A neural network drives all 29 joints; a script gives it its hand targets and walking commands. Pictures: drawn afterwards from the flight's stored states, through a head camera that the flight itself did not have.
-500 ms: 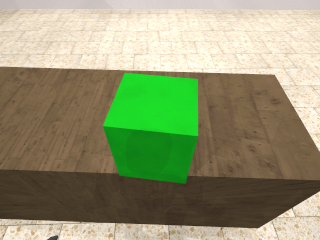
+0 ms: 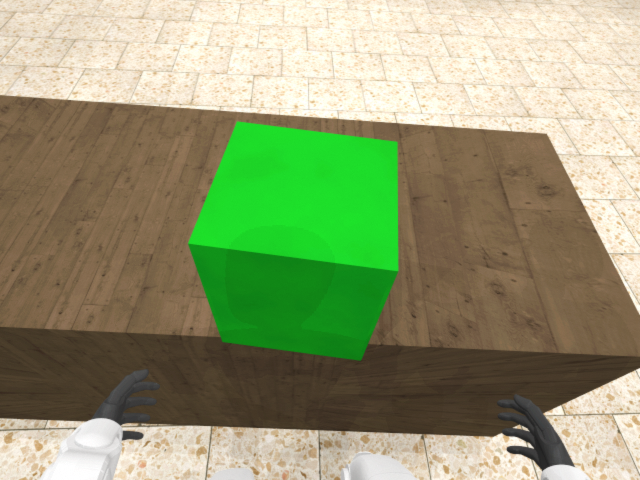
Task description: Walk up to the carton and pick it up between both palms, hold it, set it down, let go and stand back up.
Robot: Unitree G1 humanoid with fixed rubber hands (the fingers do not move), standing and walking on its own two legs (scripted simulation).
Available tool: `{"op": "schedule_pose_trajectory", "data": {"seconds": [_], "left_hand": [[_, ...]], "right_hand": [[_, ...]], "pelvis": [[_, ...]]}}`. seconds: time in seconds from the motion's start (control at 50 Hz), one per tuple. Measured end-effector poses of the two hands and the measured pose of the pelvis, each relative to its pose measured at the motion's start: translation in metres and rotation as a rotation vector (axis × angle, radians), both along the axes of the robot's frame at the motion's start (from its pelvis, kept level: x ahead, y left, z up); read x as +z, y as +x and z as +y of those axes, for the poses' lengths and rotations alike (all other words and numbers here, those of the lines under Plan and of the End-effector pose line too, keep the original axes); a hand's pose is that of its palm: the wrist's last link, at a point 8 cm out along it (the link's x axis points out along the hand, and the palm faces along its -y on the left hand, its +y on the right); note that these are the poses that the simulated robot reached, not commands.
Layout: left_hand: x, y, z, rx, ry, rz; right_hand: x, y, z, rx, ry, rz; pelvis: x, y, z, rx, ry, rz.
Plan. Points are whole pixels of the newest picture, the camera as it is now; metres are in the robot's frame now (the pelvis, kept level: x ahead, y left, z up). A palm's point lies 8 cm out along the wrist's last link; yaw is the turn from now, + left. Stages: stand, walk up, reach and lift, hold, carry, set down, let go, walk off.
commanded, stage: reach and lift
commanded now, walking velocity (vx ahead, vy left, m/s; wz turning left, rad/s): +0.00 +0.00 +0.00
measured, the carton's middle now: (303, 249) +0.40 +0.03 +0.02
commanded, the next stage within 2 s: none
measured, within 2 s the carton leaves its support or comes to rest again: neither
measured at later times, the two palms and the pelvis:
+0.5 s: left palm (66, 452) +0.15 +0.28 -0.03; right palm out of the picture +0.13 -0.23 -0.03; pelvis -0.02 +0.01 +0.02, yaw +1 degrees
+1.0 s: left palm (95, 419) +0.18 +0.25 -0.01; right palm (508, 422) +0.18 -0.20 +0.01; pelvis +0.00 +0.00 +0.03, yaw +1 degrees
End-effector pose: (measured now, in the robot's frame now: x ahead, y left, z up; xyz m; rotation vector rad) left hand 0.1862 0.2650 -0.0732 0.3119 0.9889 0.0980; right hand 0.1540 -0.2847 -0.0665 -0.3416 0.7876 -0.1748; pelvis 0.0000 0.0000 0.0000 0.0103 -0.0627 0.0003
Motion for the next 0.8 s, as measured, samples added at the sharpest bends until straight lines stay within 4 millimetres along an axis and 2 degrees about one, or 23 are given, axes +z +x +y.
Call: {"op": "schedule_pose_trajectory", "data": {"seconds": [0.08,0.14,0.34,0.44,0.62,0.8], "left_hand": [[-0.008,-0.016,-0.002,0.009,-0.035,0.024],[-0.006,-0.026,0.000,0.017,-0.033,0.009],[0.035,-0.027,0.016,0.019,0.027,-0.177],[0.047,-0.030,0.017,0.017,0.013,-0.227],[0.052,-0.037,0.006,0.001,-0.013,-0.278],[0.076,-0.024,-0.006,0.013,-0.076,-0.414]], "right_hand": [[0.017,-0.003,-0.004,-0.018,-0.027,-0.006],[0.025,-0.005,-0.001,-0.023,-0.027,-0.024],[0.023,-0.024,0.033,-0.031,0.067,-0.080],[0.026,-0.031,0.049,-0.030,0.117,-0.131],[0.047,-0.014,0.051,-0.017,0.133,-0.278],[0.048,0.004,0.053,-0.038,0.178,-0.326]], "pelvis": [[0.007,-0.001,0.001,0.001,-0.002,0.001],[0.011,-0.003,0.004,0.001,-0.008,0.002],[0.021,-0.011,0.015,0.008,-0.016,-0.033],[0.024,-0.015,0.015,0.011,-0.013,-0.058],[0.024,-0.018,0.009,0.011,-0.006,-0.086],[0.026,-0.012,0.001,0.011,0.002,-0.079]]}}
